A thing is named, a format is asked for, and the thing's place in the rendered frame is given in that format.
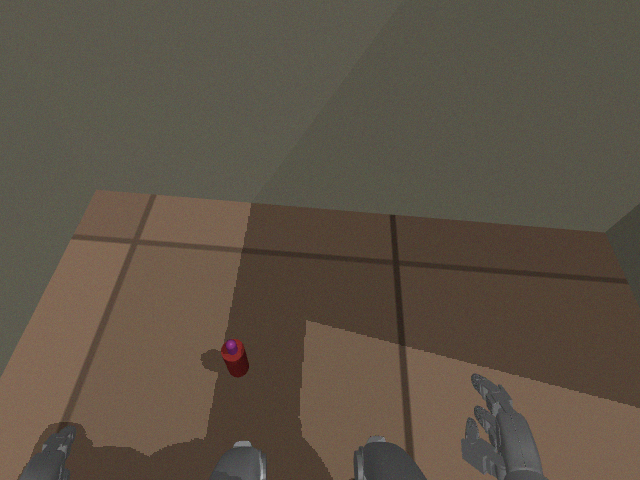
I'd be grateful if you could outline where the left robot hand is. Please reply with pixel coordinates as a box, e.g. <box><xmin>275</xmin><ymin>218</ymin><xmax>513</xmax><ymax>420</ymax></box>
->
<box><xmin>19</xmin><ymin>426</ymin><xmax>76</xmax><ymax>480</ymax></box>

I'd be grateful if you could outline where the bottle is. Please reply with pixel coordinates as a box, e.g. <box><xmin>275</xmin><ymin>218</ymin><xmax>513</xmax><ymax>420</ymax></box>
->
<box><xmin>221</xmin><ymin>339</ymin><xmax>249</xmax><ymax>377</ymax></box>

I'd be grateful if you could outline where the right robot hand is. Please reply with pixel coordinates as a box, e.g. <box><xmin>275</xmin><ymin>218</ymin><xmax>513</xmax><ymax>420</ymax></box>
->
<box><xmin>461</xmin><ymin>373</ymin><xmax>543</xmax><ymax>480</ymax></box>

